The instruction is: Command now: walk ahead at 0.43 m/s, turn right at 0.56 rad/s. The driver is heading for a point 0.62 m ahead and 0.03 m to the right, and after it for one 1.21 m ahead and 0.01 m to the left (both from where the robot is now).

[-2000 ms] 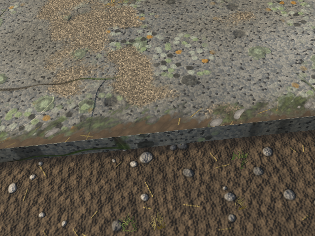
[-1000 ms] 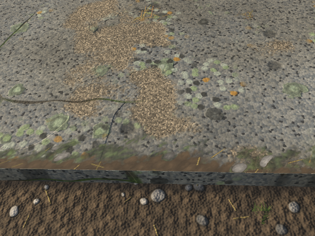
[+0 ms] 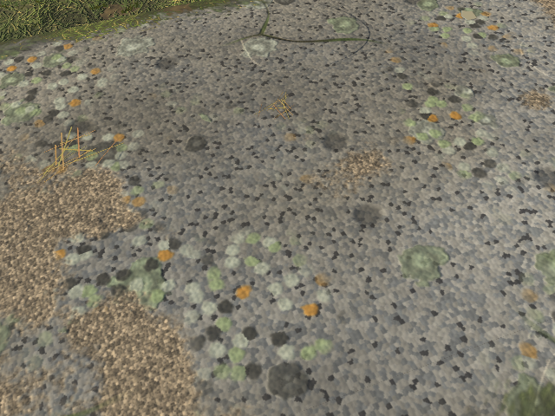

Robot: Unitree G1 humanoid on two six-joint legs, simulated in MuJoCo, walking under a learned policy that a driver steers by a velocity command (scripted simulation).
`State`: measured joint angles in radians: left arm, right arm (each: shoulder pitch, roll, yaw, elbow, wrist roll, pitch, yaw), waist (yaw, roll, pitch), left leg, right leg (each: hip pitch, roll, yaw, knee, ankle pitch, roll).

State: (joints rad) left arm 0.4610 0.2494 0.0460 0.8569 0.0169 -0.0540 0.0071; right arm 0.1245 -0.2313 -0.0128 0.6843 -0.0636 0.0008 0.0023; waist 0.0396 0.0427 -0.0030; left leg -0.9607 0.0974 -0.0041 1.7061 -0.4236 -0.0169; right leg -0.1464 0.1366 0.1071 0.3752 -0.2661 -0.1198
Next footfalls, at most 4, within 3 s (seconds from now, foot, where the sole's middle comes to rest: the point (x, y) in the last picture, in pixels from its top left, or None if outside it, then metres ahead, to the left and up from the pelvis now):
0.20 left None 0.33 0.12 -0.66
0.72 right None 0.32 -0.09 -0.66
1.30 right None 0.38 -0.14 -0.66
1.70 left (303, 307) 0.70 0.03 -0.66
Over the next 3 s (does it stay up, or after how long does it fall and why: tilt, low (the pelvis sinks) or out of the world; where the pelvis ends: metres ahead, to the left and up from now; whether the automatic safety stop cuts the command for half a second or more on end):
stays up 0.56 -0.09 0.11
